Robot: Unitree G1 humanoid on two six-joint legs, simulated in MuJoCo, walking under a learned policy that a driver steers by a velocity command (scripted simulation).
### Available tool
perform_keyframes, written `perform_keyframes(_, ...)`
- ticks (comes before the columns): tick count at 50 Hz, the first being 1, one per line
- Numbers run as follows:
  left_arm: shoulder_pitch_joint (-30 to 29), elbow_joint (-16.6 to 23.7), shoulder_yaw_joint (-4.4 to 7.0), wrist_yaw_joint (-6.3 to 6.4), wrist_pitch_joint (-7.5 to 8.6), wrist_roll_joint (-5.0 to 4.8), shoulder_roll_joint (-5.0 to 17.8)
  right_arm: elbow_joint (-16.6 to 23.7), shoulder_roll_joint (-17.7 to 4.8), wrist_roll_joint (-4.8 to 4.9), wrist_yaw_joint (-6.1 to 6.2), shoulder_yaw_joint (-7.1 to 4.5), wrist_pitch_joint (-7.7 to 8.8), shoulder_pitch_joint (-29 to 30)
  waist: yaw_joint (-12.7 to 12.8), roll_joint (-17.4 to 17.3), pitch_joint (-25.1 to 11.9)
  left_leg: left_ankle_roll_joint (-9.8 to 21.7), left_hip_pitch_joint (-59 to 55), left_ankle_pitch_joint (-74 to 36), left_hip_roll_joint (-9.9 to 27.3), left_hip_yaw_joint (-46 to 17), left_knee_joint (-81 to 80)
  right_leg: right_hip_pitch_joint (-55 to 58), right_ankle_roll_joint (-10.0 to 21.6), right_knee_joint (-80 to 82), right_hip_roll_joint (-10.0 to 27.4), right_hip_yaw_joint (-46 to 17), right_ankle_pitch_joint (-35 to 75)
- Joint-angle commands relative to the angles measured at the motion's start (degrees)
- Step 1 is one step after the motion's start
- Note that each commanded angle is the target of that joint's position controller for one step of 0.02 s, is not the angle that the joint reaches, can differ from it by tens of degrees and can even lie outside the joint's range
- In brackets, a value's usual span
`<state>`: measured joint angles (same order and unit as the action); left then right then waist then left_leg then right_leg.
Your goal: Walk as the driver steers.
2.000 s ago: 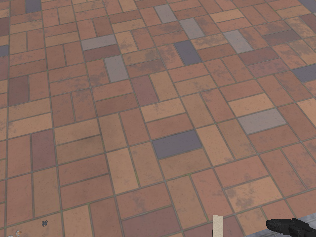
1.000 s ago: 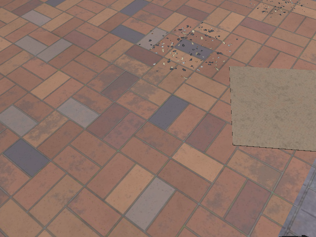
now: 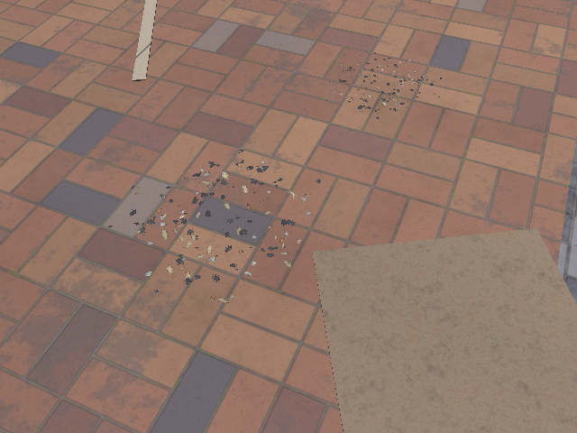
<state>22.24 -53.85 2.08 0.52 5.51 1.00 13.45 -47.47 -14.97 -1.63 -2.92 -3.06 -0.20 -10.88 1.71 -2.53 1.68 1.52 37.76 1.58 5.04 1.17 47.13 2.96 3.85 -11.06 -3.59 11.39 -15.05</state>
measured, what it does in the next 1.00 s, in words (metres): walks ahead: left foot, then right foot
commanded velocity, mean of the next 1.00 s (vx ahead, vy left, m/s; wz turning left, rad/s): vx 0.50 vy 0.00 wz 0.06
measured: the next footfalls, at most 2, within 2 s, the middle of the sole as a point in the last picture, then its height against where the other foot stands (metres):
left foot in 0.16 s outside the picture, level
right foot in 0.70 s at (318, 391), level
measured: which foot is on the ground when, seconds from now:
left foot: up 0.00-0.14, down 0.16-0.72, up 0.74-1.00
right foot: down 0.00-0.18, up 0.20-0.68, down 0.70-1.00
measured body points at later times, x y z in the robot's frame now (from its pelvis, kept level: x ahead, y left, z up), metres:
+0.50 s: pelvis +0.28 +0.05 +0.00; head +0.30 +0.07 +0.45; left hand +0.36 +0.33 -0.12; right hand +0.35 -0.21 -0.12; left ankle +0.20 +0.09 -0.74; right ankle +0.45 -0.08 -0.68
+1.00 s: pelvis +0.56 +0.05 +0.00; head +0.59 +0.04 +0.45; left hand +0.55 +0.32 -0.12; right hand +0.73 -0.19 -0.11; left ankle +0.66 +0.23 -0.68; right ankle +0.55 -0.01 -0.74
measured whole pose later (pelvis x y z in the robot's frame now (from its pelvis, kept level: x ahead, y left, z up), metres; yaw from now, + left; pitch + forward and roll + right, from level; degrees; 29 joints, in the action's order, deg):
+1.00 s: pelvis +0.56 +0.05 +0.00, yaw +1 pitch +1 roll +0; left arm 21.9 -52.6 3.7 -0.7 2.8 -0.1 14.5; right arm -44.5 -15.1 -2.6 -0.9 -1.0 1.9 -7.2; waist 2.2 -2.2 2.4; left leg -2.5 35.6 10.1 6.2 -2.9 50.9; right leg -7.2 7.1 -16.8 -8.5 -4.3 -9.6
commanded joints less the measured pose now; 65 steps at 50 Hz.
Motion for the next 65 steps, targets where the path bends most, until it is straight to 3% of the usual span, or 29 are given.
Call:
perform_keyframes(1,0.79,1.8,1.19,0.61,0.57,0.1,6.93,6.0,-1.13,-0.31,-0.64,0.54,0.94,7.71,0.89,5.52,4.88,1.57,0.37,-1.6,-0.69,3.44,-6.51,-1.74,4.43,3.0,17.04,-2.7,26.93)
perform_keyframes(5,0.91,0.94,1.59,1.3,-0.4,0.53,9.26,6.79,-2.32,-0.51,-0.45,0.16,0.95,6.34,-0.92,7.09,2.18,5.98,-6.41,7.57,-5.73,8.01,-10.57,4.49,2.66,-7.92,18.15,1.15,53.56)
perform_keyframes(7,0.05,1.25,2.13,1.49,-1.42,0.79,11.15,4.56,-4.31,-0.72,0.17,-0.98,1.26,-2.71,-5.01,7.82,-3.56,8.96,-16.9,13.47,-9.77,8.69,-12.37,3.86,2.4,-23.85,18.31,2.03,62.19)
perform_keyframes(8,-0.92,1.97,2.21,1.34,-1.75,0.53,11.47,1.89,-6.44,-1.27,0.76,-2.18,1.78,-11.5,-9.39,5.35,-8.29,11.14,-29.42,11.89,-10.0,5.81,-17.4,-2.83,1.14,-37.65,16.94,2.78,52.86)
perform_keyframes(9,-0.02,4.68,1.21,0.85,-1.37,-0.15,7.51,0.97,-13.36,-1.57,1.78,-4.36,1.67,-17.13,-10.51,-3.19,-14.2,16.54,-45.42,16.97,3.89,-13.83,-19.62,-20.16,-1.25,-57.84,12.33,3.28,25.36)
perform_keyframes(10,-1.51,8.2,1.21,-0.15,-0.73,-0.33,6.04,2.02,-17.16,0.13,1.68,-5.2,1.16,-13.76,-7.11,-11.01,-18.03,24.54,-55.12,11.22,14.97,-44.56,-29.09,-39.87,-3.68,-73.56,-0.37,-6.27,-15.33)
perform_keyframes(11,-7.61,9.28,1.32,-0.43,-0.13,0.49,8.02,2.01,-15.59,1.41,1.92,-5.02,0.73,-12.34,-8.39,-1.62,-12.74,22.92,-51.89,9.62,13.72,-38.21,-30.73,-45.88,-3.05,-73.96,4.2,-14.46,-10.43)
perform_keyframes(13,-6.85,8.75,0.9,-0.51,0.68,-0.26,6.81,1.73,-8.98,1.21,2.55,-3.21,0.98,-7.13,-3.28,4.85,-2.05,17.57,-36.72,0.2,9.68,-24.84,-32.41,-42.09,-2.85,-63.49,8.83,-13.6,-3.13)
perform_keyframes(16,-3.72,7.58,0.58,-0.96,-2.4,1.8,5.31,1.62,-5.86,1.52,2.56,-1.9,2.88,-5.08,0.02,2.81,-1.86,14.81,-28.03,-10.41,4.24,-15.16,-34.5,-33.57,-4.5,-56.06,10.1,-12.54,-1.91)
perform_keyframes(23,-16.03,11.18,0.19,-1.98,-3.43,1.21,4.23,-1.35,-7.3,1.7,2.39,-1.83,4.25,-12.03,-3.85,-0.47,1.1,10.54,-32.82,-13.74,1.42,-9.77,-37.34,-39.98,-5.5,-36.31,10.35,-9.83,12.4)
perform_keyframes(29,-23.73,13.28,-0.16,-2.51,-2.82,0.35,4.35,-3.35,-7.2,0.49,3.01,-1.27,4.63,-15.19,-6.53,-1.38,2.9,9.41,-41.85,-15.98,4.69,-6.92,-37.63,-39.9,-2.08,-24.42,7.78,-7.94,15.02)
perform_keyframes(32,-20.37,12.7,0.37,-2.59,-2.6,0.28,5.32,-3.95,-8.07,-0.04,3.84,-1.22,4.71,-13.0,-3.54,-1.61,2.61,7.98,-44.43,-29.84,6.72,-3.9,-33.27,-33.56,1.37,-21.12,4.63,-7.38,8.47)
perform_keyframes(34,-9.63,9.21,1.42,-1.89,-2.31,0.37,6.89,-4.22,-9.13,-0.49,4.1,-1.32,4.44,-11.57,1.27,-1.47,-3.15,6.38,-45.07,-44.36,5.8,-0.87,-19.25,-21.58,4.05,-18.59,0.07,-5.74,4.83)
perform_keyframes(35,-0.45,6.39,2.23,-1.43,-1.87,1.01,8.26,-3.93,-9.04,-0.27,4.18,-1.07,4.3,-11.13,5.28,0.12,-7.91,5.18,-39.43,-39.38,4.1,1.42,-6.92,-9.56,6.09,-15.89,0.97,-7.84,6.58)
perform_keyframes(36,7.26,5.24,4.01,-0.74,-1.88,2.12,14.27,-1.3,-6.18,1.3,3.82,-0.07,4.71,-12.87,6.26,8.63,-14.61,2.69,-22.54,-19.35,-0.77,5.0,13.19,6.79,11.96,-14.74,14.39,-28.25,1.78)
perform_keyframes(37,6.12,4.8,4.66,-1.13,-2.63,0.48,15.66,-0.86,-5.89,1.39,3.24,-0.33,5.09,-14.65,3.38,18.25,-18.61,1.02,-6.54,26.0,-11.75,1.84,29.6,14.38,18.8,-6.53,24.16,-54.62,5.48)
perform_keyframes(38,0.58,5.56,4.36,-1.76,-2.82,-1.06,13.95,-0.06,-7.5,-0.22,3.21,-0.38,5.17,-10.68,2.01,9.42,-12.46,1.86,-0.72,23.63,-7.12,-5.21,32.28,10.19,17.85,-6.05,22.08,-50.04,3.31)
perform_keyframes(39,-2.86,6.32,3.81,-1.75,-2.92,-1.06,11.24,1.02,-7.17,0.04,2.83,-0.08,5.82,-6.89,1.55,5.16,-6.55,1.69,0.17,19.17,-4.4,-5.12,30.01,2.63,16.75,-4.96,20.62,-42.6,4.7)
perform_keyframes(41,-4.87,5.54,2.79,-1.23,-2.73,-0.78,7.8,2.38,-6.34,-0.51,2.55,0.12,5.36,-4.57,-1.66,2.43,-0.47,0.62,-3.41,16.69,-1.08,-4.84,21.49,-8.38,13.05,-2.29,15.42,-34.61,12.48)
perform_keyframes(43,-4.72,5.15,2.69,-1.03,-2.05,-1.03,7.97,2.22,-5.21,-1.3,2.29,0.56,3.5,-6.23,-3.28,4.18,-1.38,-1.21,-7.08,16.25,-0.55,-3.91,17.6,-12.05,12.26,-1.09,12.61,-30.61,17.12)
perform_keyframes(46,-2.88,4.75,3.41,-0.93,-1.71,-1.12,10.13,3.94,-4.57,-1.23,2.07,0.9,2.44,-2.4,-2.86,4.59,-0.31,-3.58,-5.27,12.77,0.0,-2.12,10.87,-14.83,12.56,1.1,10.56,-28.37,15.96)
perform_keyframes(52,3.18,3.88,3.92,-0.9,-2.09,-1.08,10.4,8.4,-4.17,-0.48,1.9,1.34,2.49,10.4,2.13,5.49,0.79,-5.18,-1.04,0.54,-1.0,-1.78,-4.76,-9.4,9.6,-0.11,8.83,-29.29,17.38)
perform_keyframes(56,5.61,3.87,4.08,-0.36,-2.44,-0.27,10.72,10.85,-4.53,0.03,1.77,1.65,3.22,15.53,3.86,6.19,0.48,-4.28,-1.74,1.07,-3.21,-2.0,-10.71,-4.42,8.99,-4.77,9.76,-31.55,25.04)
perform_keyframes(59,2.28,5.3,4.54,0.25,-2.47,0.08,12.17,10.45,-6.42,0.26,2.05,1.17,4.01,11.15,0.62,7.32,-0.37,-2.37,-11.57,5.49,-4.75,-3.09,-16.68,-5.71,6.5,-9.17,10.47,-33.9,28.49)
perform_keyframes(61,-0.57,6.15,4.57,-0.33,-1.95,-0.38,12.57,7.01,-9.1,0.04,3.16,-0.04,5.03,-0.86,-5.33,4.52,-5.67,0.07,-29.59,6.49,-5.48,-2.99,-22.1,-10.58,3.94,-21.84,6.39,-31.9,32.7)
perform_keyframes(62,-0.47,7.55,3.62,-0.91,-1.39,-1.16,9.3,6.32,-13.19,-1.13,4.17,-1.11,5.56,-9.44,-8.58,-1.54,-13.38,2.93,-42.51,16.28,5.32,-13.38,-24.22,-16.66,2.38,-36.43,2.54,-27.41,22.6)
perform_keyframes(63,5.01,9.3,2.57,-0.82,-1.47,-2.62,4.29,6.76,-18.08,-1.99,4.59,-2.28,4.74,-11.03,-5.96,-13.91,-18.68,8.49,-55.01,22.77,19.87,-37.47,-29.72,-33.72,0.56,-51.01,-6.22,-19.68,-13.92)
perform_keyframes(64,6.07,8.12,2.89,-0.32,-2.28,-0.54,8.68,6.62,-15.04,-1.1,4.32,-2.22,3.85,-8.36,-3.6,-10.15,-15.41,10.43,-50.27,28.79,20.68,-44.77,-31.15,-39.78,1.1,-57.98,-1.43,-18.53,-15.59)
perform_keyframes(65,2.71,7.43,3.18,-0.58,-2.8,0.23,9.7,7.61,-9.55,-0.65,4.05,-1.03,3.7,-4.89,-3.22,-2.34,-7.89,9.41,-42.8,28.45,18.03,-36.29,-32.0,-40.08,1.0,-59.28,1.43,-18.39,-10.14)
Over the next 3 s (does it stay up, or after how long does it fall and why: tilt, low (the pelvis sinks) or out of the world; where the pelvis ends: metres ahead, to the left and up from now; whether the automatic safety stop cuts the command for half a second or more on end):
stays up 1.20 -0.05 0.01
